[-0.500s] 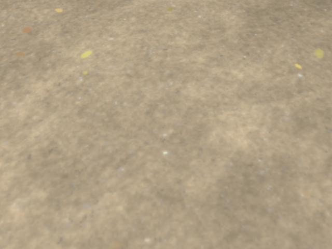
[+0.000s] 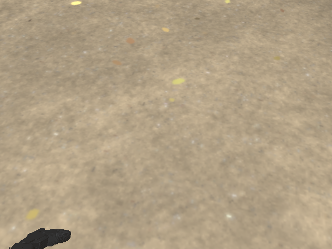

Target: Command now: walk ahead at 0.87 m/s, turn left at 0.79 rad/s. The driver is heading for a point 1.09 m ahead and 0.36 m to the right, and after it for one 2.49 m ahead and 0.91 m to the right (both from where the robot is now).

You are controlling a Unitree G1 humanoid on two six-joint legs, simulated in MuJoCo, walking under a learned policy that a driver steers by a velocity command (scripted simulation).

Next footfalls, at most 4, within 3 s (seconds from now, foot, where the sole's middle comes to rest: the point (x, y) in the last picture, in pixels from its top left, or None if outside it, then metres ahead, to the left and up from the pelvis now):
0.02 right None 0.16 -0.14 -0.76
0.42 left None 0.49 0.12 -0.76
0.86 right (184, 163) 0.87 -0.16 -0.76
1.26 left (189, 116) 1.16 -0.23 -0.76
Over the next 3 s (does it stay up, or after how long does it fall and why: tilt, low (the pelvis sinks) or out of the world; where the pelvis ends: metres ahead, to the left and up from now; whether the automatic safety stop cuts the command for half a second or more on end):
stays up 1.16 -0.23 0.00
